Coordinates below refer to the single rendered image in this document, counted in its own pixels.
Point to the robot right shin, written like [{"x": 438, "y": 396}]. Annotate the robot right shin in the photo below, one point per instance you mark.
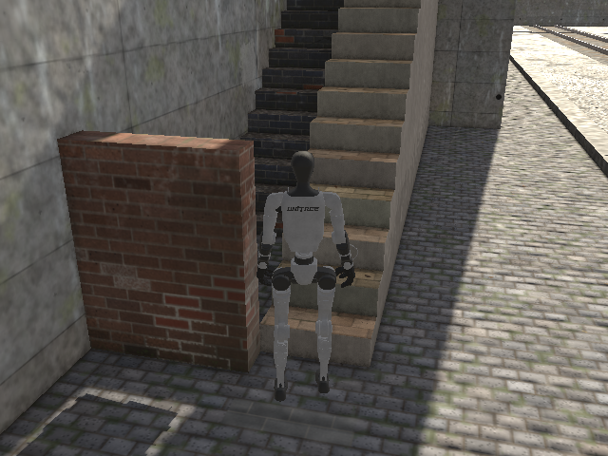
[{"x": 324, "y": 349}]

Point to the right robot hand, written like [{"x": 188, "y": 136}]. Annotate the right robot hand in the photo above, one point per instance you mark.
[{"x": 349, "y": 273}]

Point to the right robot upper arm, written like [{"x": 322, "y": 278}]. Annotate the right robot upper arm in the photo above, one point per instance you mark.
[{"x": 333, "y": 201}]

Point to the right robot forearm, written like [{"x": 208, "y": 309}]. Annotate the right robot forearm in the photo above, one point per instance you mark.
[{"x": 345, "y": 253}]

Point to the left robot hand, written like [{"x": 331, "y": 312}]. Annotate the left robot hand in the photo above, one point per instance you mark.
[{"x": 268, "y": 272}]

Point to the left robot upper arm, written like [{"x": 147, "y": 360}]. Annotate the left robot upper arm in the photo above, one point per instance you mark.
[{"x": 273, "y": 201}]

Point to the left robot thigh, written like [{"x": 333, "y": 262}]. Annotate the left robot thigh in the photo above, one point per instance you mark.
[{"x": 281, "y": 284}]

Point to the left robot forearm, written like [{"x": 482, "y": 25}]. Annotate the left robot forearm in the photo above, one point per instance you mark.
[{"x": 264, "y": 253}]

